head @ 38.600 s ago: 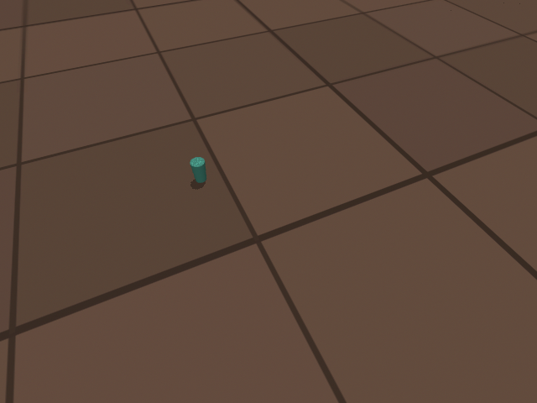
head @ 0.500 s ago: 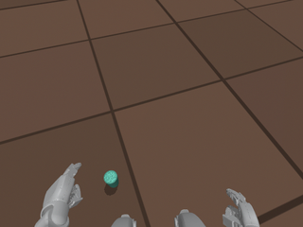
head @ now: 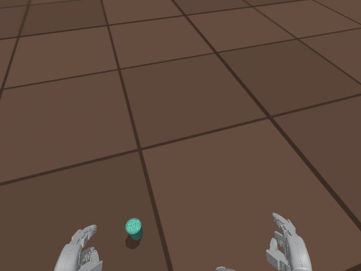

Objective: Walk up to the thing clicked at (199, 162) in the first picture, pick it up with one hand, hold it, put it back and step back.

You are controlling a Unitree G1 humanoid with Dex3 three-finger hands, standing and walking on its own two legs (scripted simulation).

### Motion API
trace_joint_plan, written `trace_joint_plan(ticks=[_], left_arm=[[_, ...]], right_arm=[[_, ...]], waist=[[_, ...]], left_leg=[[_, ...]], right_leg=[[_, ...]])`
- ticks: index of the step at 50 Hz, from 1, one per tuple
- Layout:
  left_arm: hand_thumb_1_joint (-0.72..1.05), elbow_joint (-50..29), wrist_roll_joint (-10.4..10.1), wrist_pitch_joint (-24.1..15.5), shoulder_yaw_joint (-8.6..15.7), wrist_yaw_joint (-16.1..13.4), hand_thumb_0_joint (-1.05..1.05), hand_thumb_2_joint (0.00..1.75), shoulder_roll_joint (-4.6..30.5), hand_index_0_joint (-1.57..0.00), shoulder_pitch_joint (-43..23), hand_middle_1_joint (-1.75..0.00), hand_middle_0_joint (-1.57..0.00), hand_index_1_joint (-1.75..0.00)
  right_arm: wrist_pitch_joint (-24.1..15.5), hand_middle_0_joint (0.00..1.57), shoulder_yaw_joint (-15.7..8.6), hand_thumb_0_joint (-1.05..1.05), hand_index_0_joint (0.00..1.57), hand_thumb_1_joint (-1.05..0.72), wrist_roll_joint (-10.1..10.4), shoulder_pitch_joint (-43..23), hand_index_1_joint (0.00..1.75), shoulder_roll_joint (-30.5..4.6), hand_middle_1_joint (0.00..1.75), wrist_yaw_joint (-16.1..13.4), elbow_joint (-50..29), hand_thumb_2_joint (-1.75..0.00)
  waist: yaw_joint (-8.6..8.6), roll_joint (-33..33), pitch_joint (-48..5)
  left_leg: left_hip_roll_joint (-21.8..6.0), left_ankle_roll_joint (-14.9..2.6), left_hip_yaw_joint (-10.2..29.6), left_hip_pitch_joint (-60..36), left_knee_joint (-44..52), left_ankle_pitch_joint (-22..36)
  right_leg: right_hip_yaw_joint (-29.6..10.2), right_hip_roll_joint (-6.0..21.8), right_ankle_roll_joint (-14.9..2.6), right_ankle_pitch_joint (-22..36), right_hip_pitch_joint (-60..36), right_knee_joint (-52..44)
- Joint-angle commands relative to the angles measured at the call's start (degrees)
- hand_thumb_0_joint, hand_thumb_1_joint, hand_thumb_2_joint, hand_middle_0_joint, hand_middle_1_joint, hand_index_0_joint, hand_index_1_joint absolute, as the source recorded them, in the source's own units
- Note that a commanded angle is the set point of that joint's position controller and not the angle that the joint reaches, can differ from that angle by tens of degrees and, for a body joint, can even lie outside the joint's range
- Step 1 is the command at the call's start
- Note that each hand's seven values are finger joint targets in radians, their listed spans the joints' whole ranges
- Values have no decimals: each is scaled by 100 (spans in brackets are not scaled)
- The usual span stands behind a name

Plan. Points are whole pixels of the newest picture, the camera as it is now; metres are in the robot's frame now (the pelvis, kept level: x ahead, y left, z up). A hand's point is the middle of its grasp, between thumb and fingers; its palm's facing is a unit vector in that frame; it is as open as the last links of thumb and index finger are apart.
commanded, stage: stand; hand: left
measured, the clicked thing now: (135, 230) +0.42 +0.22 -0.65
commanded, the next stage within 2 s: none
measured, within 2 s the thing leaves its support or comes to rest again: neither
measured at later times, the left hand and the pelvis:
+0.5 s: hand (97, 270) +0.15 +0.18 -0.04, palm faces +0.04 -0.98 -0.20, open 7.4 cm; pelvis -0.01 +0.00 +0.00, yaw +0 degrees
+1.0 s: hand (96, 265) +0.16 +0.19 -0.04, palm faces +0.04 -0.98 -0.20, open 7.4 cm; pelvis +0.00 +0.01 +0.00, yaw +0 degrees
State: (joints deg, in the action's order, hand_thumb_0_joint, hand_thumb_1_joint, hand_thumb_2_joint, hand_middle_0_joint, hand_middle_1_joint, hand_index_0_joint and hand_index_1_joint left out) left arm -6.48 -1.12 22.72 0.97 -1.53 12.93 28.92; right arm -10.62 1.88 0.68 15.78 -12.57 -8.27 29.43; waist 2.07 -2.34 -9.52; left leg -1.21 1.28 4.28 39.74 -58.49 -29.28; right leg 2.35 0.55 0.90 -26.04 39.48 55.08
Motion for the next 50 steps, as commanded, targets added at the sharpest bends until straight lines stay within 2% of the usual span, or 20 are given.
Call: trace_joint_plan(ticks=[1,9,10,13,19,22,25,26,28,30,31,32,34,35,41,42,43,45,47,50], left_arm=[[90,-1064,-188,-39,467,-8,0,90,542,-20,-13,-30,-20,-30],[90,-1309,-181,93,489,7,0,90,583,-20,-144,-30,-20,-30],[90,-1204,-186,105,417,12,0,90,517,-20,-127,-30,-20,-30],[90,-1253,-182,110,493,15,0,90,569,-20,-170,-30,-20,-30],[90,-1266,-153,102,451,12,0,90,557,-20,-141,-30,-20,-30],[90,-1238,-160,90,412,28,0,90,548,-20,-196,-30,-20,-30],[90,-1352,-148,70,418,19,0,90,604,-20,-232,-30,-20,-30],[90,-990,-168,125,309,42,0,90,400,-20,-20,-30,-20,-30],[90,-1565,-184,54,522,14,0,90,717,-20,-363,-30,-20,-30],[90,-1011,-132,116,315,36,0,90,435,-20,-41,-30,-20,-30],[90,-1499,-163,66,489,20,0,90,666,-20,-333,-30,-20,-30],[90,-1198,-143,85,416,19,0,90,555,-20,-158,-30,-20,-30],[90,-1236,-151,75,393,32,0,90,563,-20,-188,-30,-20,-30],[90,-1452,-152,49,477,17,0,90,664,-20,-264,-30,-20,-30],[90,-1093,-152,92,370,30,0,90,476,-20,-38,-30,-20,-30],[90,-1358,-151,47,438,23,0,90,616,-20,-246,-30,-20,-30],[90,-1297,-144,59,477,20,0,90,630,-20,-153,-30,-20,-30],[90,-1356,-129,53,463,13,0,90,641,-20,-196,-30,-20,-30],[90,-1168,-149,70,339,25,0,90,502,-20,-190,-30,-20,-30],[90,-1238,-124,81,492,12,0,90,606,-20,-158,-30,-20,-30]], right_arm=[[-405,20,-296,0,20,-90,25,-343,30,-687,30,-171,-964,-90],[-532,20,-327,0,20,-90,27,-266,30,-678,30,-236,-958,-90],[-547,20,-317,0,20,-90,24,-274,30,-679,30,-238,-923,-90],[-598,20,-328,0,20,-90,21,-288,30,-678,30,-258,-908,-90],[-668,20,-331,0,20,-90,11,-280,30,-694,30,-284,-824,-90],[-692,20,-314,0,20,-90,4,-307,30,-698,30,-277,-770,-90],[-718,20,-320,0,20,-90,-8,-276,30,-683,30,-292,-746,-90],[-732,20,-307,0,20,-90,-13,-289,30,-678,30,-289,-734,-90],[-739,20,-317,0,20,-90,-19,-293,30,-691,30,-293,-731,-90],[-753,20,-301,0,20,-90,-28,-301,30,-669,30,-293,-709,-90],[-752,20,-314,0,20,-90,-29,-294,30,-673,30,-291,-710,-90],[-748,20,-310,0,20,-90,-27,-318,30,-667,30,-301,-699,-90],[-751,20,-307,0,20,-90,-36,-307,30,-691,30,-290,-686,-90],[-758,20,-307,0,20,-90,-39,-326,30,-682,30,-292,-717,-90],[-738,20,-314,0,20,-90,-40,-317,30,-671,30,-287,-679,-90],[-733,20,-334,0,20,-90,-50,-300,30,-698,30,-282,-674,-90],[-726,20,-339,0,20,-90,-43,-284,30,-686,30,-288,-660,-90],[-730,20,-343,0,20,-90,-47,-256,30,-683,30,-295,-680,-90],[-731,20,-325,0,20,-90,-47,-277,30,-681,30,-292,-658,-90],[-725,20,-344,0,20,-90,-40,-332,30,-690,30,-289,-703,-90]], waist=[[-6,52,-452],[-12,-38,-472],[19,69,-342],[1,47,-322],[10,-81,-344],[1,-128,-219],[36,-96,-346],[63,-9,-311],[-25,-122,-407],[56,-49,-268],[-38,-115,-362],[-1,-60,-300],[7,-75,-296],[-18,-227,-448],[0,-83,-420],[-3,-108,-495],[-38,-154,-530],[15,-17,-570],[35,37,-336],[-54,-150,-439]], left_leg=[[179,-219,-263,-319,938,1156],[162,-216,-261,-298,948,990],[147,-216,-236,-275,995,899],[145,-216,-224,-260,1020,712],[106,-187,-195,-346,1064,827],[85,-180,-108,-284,1160,639],[93,-177,-144,-382,1106,827],[110,-186,-161,-367,1058,908],[113,-181,-162,-393,1061,991],[116,-178,-164,-371,1075,945],[116,-176,-158,-362,1078,916],[114,-172,-145,-369,1081,911],[107,-173,-150,-396,1101,932],[99,-159,-152,-463,1076,1101],[106,-154,-129,-462,1013,1360],[97,-151,-136,-505,1028,1402],[100,-144,-131,-515,1022,1430],[116,-170,-154,-528,951,1529],[124,-178,-180,-439,976,1370],[82,-142,-94,-486,1060,1331]], right_leg=[[116,-163,-87,946,-567,-978],[110,-153,-87,778,-480,-1013],[134,-172,-73,691,-420,-1026],[128,-166,-65,521,-418,-1074],[149,-184,-79,615,-436,-1002],[159,-194,-76,489,-376,-995],[160,-202,-75,618,-429,-990],[156,-199,-75,681,-441,-1006],[152,-192,-71,753,-512,-997],[155,-199,-80,702,-457,-991],[144,-189,-72,684,-496,-1008],[149,-190,-69,680,-481,-1012],[154,-202,-72,680,-492,-998],[158,-200,-88,829,-549,-947],[164,-202,-88,1025,-552,-924],[166,-210,-89,1048,-573,-900],[161,-204,-92,1078,-598,-899],[149,-197,-80,1219,-639,-914],[138,-190,-66,1080,-547,-962],[163,-197,-89,1000,-557,-920]])
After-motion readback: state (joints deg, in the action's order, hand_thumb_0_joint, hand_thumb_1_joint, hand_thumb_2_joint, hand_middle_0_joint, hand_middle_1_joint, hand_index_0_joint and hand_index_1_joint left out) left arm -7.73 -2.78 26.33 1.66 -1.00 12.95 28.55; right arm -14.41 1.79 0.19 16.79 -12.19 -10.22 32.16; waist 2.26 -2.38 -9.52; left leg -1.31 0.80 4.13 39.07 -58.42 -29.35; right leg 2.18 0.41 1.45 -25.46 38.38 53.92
